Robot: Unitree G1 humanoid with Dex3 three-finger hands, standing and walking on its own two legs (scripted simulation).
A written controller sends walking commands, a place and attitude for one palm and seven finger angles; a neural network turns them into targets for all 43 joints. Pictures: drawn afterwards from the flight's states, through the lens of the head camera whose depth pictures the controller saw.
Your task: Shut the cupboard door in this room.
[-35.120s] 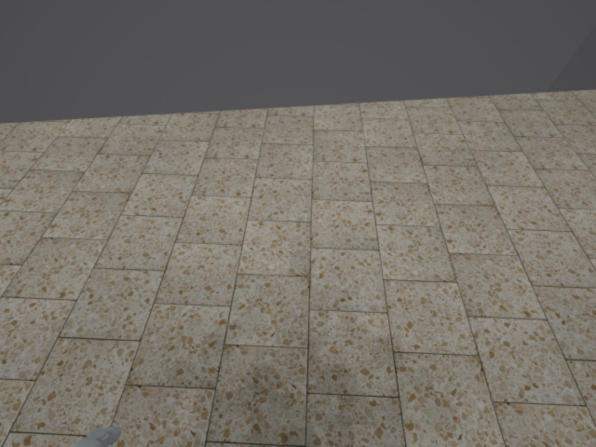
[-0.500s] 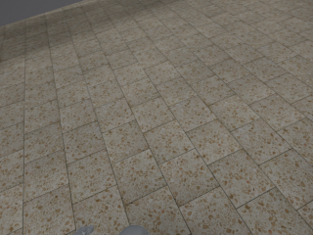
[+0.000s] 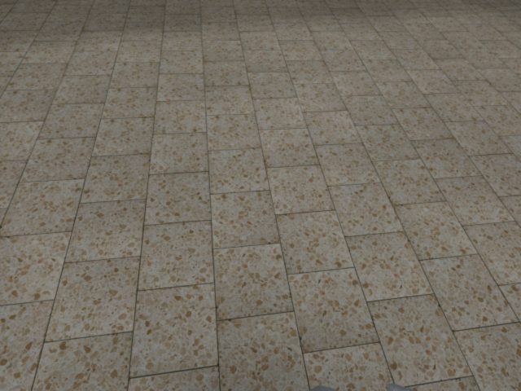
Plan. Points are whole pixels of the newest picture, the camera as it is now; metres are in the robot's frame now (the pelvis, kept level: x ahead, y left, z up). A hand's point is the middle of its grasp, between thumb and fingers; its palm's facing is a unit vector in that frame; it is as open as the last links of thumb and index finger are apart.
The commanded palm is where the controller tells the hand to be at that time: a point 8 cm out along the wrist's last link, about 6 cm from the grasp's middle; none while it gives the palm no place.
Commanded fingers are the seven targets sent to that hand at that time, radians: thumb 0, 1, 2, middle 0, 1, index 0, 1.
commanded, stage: turn or walk to find it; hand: left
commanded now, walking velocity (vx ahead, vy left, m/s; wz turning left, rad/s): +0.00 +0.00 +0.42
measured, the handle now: out of the picture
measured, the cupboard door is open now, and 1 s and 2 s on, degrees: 80 80 80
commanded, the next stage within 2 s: none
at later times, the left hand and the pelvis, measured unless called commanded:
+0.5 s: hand out of the picture +0.07 +0.16 -0.14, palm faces +0.21 -0.94 -0.27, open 7.4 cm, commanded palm none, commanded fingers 0.00 0.90 0.90 -0.20 -0.30 -0.20 -0.30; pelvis +0.00 -0.05 +0.00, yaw +13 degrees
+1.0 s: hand out of the picture -0.08 +0.20 -0.17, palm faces +0.48 -0.84 -0.25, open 7.4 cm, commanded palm none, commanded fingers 0.00 0.90 0.90 -0.20 -0.30 -0.20 -0.30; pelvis -0.01 +0.00 +0.01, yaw +26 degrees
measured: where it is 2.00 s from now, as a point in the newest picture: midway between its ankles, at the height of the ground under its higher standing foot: outside the picture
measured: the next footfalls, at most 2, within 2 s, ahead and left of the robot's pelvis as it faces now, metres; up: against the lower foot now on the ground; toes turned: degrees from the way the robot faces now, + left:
right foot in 0.36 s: +0.06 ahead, -0.14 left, +0.00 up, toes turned +4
left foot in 0.82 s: -0.02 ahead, +0.10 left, +0.00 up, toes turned +27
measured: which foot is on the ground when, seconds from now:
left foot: down 0.00-0.36, up 0.38-0.80, down 0.82-1.00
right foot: up 0.00-0.34, down 0.36-0.82, up 0.84-1.00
